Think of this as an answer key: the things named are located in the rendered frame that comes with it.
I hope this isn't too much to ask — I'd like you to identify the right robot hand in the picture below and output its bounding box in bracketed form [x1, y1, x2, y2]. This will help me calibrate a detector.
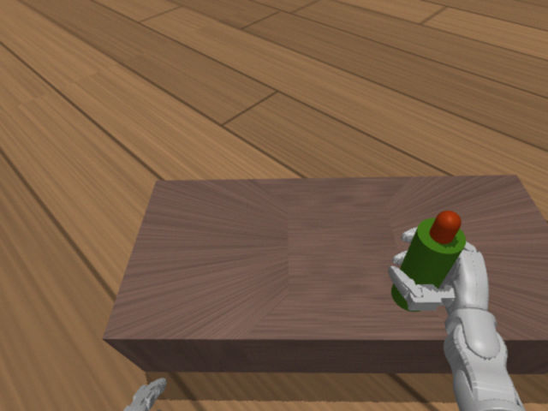
[388, 227, 489, 315]

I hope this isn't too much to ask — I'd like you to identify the right robot arm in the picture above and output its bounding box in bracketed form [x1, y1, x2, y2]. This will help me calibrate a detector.
[444, 307, 526, 411]

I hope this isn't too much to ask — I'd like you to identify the left robot hand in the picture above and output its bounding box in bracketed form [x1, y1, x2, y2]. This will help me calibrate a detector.
[123, 378, 167, 411]

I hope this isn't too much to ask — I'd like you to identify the bottle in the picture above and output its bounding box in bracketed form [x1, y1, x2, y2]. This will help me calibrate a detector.
[391, 211, 466, 312]

